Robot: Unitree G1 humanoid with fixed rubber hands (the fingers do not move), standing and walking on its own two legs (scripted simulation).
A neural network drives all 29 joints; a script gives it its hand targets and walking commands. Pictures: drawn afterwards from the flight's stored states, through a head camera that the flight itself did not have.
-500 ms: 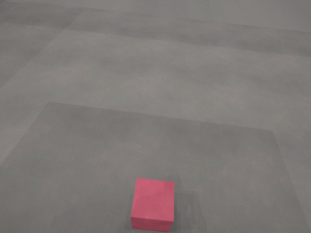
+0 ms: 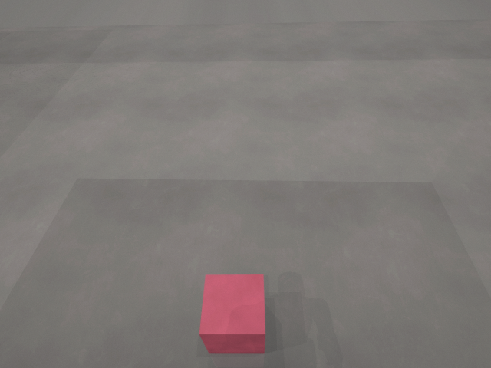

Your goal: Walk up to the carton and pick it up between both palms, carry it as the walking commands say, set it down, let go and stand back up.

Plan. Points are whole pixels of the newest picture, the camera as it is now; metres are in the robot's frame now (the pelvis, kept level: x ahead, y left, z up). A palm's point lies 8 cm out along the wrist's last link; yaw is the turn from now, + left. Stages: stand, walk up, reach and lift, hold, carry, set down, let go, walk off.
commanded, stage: walk up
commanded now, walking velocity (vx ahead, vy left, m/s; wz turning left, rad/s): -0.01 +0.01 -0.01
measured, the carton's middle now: (235, 315) +0.43 +0.05 -0.66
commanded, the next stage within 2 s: stand in 0.64 s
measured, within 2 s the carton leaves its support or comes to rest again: neither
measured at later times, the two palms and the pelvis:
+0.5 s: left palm out of the picture -0.03 +0.24 -0.15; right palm out of the picture -0.04 -0.20 -0.15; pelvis -0.02 +0.02 +0.00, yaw +1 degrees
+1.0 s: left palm out of the picture +0.12 +0.26 -0.14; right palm out of the picture +0.12 -0.21 -0.13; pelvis -0.05 +0.03 -0.03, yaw +0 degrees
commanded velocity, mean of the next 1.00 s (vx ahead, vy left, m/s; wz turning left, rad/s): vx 0.00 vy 0.00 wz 0.00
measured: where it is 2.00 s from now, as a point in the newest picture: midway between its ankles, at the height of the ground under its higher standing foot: outside the picture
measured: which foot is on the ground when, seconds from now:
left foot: up 0.00-0.10, down 0.12-1.00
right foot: down 0.00-1.00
